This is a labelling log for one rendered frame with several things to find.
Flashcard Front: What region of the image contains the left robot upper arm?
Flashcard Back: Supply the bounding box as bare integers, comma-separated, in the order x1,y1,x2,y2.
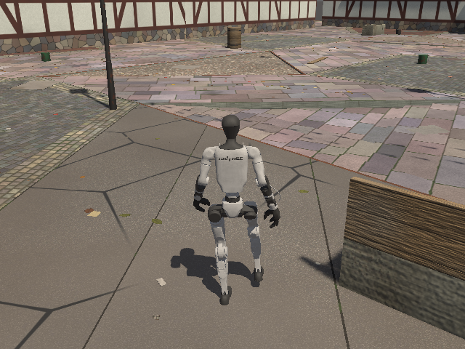
198,146,217,186

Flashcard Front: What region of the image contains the right robot hand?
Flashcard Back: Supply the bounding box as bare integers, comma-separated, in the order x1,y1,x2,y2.
264,208,280,228

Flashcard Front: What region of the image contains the robot right forearm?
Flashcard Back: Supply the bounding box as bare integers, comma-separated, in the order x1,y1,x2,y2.
260,175,278,210

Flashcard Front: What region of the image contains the right robot foot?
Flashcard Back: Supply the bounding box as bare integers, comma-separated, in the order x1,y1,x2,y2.
254,266,264,282

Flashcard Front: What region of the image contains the robot foot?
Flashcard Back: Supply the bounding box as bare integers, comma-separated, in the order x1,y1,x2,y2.
254,266,264,282
220,286,232,305

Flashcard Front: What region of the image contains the left robot foot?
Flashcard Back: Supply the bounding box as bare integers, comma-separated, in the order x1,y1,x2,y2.
220,286,232,305

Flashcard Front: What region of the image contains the left robot hand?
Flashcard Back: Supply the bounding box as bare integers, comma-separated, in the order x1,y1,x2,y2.
193,198,210,212

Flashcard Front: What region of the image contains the right robot upper arm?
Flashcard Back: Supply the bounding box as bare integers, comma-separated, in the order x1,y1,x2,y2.
246,146,267,187

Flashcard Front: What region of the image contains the robot left forearm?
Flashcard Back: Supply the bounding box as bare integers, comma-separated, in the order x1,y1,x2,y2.
194,175,206,201

